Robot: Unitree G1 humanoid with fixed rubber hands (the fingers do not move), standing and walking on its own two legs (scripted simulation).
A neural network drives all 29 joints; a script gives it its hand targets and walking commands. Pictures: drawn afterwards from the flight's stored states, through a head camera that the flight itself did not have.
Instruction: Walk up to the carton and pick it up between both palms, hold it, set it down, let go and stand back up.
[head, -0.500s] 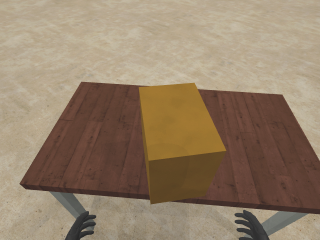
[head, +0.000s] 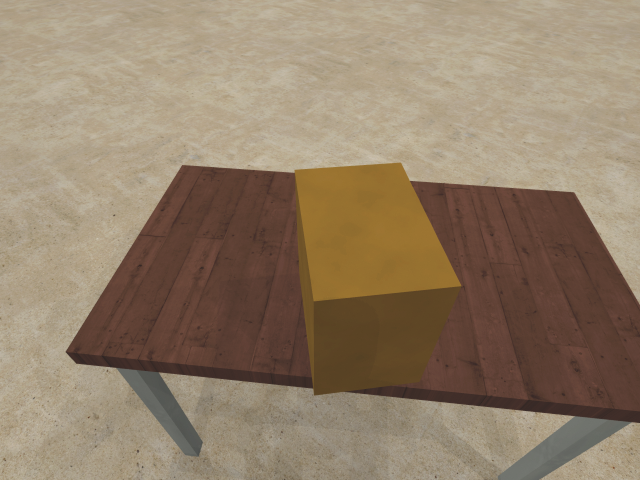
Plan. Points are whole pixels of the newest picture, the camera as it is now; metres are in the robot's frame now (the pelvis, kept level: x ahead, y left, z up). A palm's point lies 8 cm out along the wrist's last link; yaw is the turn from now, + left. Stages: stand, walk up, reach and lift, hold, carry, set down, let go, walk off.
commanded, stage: stand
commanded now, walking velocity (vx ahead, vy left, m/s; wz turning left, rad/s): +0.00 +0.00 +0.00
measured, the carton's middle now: (357, 277) +0.41 -0.05 +0.01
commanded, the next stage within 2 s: none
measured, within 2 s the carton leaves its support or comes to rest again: neither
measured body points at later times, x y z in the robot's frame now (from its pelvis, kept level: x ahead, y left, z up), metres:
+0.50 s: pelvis -0.02 +0.01 +0.00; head -0.03 +0.01 +0.45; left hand -0.02 +0.26 -0.15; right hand -0.01 -0.24 -0.14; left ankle +0.02 +0.11 -0.74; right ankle +0.03 -0.11 -0.74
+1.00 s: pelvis +0.00 +0.00 +0.00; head +0.00 +0.00 +0.45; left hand +0.01 +0.24 -0.15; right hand +0.00 -0.24 -0.14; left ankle +0.02 +0.11 -0.74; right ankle +0.03 -0.11 -0.74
